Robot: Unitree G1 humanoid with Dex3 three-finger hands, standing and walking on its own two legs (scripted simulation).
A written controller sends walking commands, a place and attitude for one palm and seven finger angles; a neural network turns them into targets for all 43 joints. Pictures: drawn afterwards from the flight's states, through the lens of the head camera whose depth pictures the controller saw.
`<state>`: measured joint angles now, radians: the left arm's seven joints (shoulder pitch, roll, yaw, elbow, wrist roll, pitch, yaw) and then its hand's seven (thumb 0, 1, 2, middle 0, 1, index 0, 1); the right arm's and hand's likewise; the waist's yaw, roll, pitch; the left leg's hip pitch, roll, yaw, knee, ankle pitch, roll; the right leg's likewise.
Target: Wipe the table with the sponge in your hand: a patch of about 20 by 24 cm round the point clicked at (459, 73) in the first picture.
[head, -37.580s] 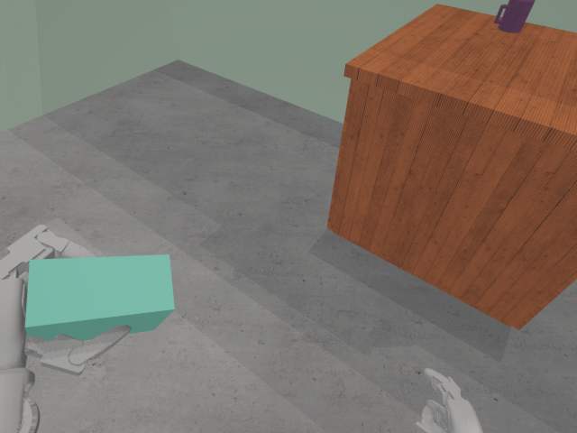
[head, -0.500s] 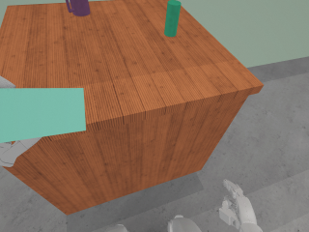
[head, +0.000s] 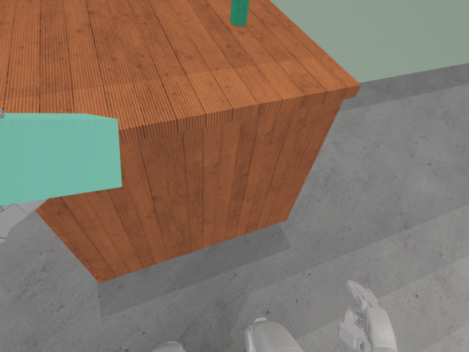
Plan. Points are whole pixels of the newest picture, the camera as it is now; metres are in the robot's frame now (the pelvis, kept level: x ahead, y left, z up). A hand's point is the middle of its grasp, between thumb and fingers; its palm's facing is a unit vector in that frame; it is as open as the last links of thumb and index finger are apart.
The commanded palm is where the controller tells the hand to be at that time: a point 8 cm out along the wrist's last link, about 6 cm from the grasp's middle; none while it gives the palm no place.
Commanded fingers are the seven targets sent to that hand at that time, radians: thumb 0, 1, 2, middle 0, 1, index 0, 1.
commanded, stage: stop stepping back and stand still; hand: left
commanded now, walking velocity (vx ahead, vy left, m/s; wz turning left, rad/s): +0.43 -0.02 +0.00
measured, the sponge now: (54, 149) +0.25 +0.20 +0.27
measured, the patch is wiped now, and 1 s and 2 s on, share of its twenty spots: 1.00 1.00 1.00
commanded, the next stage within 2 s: stand and wait in 0.82 s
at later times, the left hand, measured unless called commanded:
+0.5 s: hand out of the picture +0.11 +0.22 +0.29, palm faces +0.54 -0.81 -0.23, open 9.9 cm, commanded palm +0.05 +0.25 +0.29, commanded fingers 0.00 0.10 1.30 -1.20 -1.60 -1.20 -1.60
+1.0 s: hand out of the picture +0.11 +0.19 +0.28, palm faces +0.53 -0.79 -0.32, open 9.9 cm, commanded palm +0.05 +0.23 +0.29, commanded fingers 0.00 0.10 1.30 -1.20 -1.60 -1.20 -1.60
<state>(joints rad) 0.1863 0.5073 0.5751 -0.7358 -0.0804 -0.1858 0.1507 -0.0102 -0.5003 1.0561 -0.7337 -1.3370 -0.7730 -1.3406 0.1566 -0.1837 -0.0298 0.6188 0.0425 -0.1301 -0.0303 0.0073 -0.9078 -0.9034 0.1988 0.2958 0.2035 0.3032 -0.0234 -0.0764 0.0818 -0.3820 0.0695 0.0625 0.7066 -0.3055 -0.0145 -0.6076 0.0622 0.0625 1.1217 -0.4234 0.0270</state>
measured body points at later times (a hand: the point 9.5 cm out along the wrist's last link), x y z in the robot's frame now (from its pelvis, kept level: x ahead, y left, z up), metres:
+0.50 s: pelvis -0.12 -0.03 +0.01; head -0.15 -0.01 +0.45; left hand +0.07 +0.26 +0.30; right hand +0.02 -0.25 -0.08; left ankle -0.10 +0.08 -0.72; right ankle -0.09 -0.15 -0.64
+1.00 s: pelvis -0.11 -0.05 +0.01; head -0.12 -0.05 +0.46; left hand +0.08 +0.23 +0.29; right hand +0.05 -0.30 -0.07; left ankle -0.09 +0.08 -0.71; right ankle -0.09 -0.17 -0.72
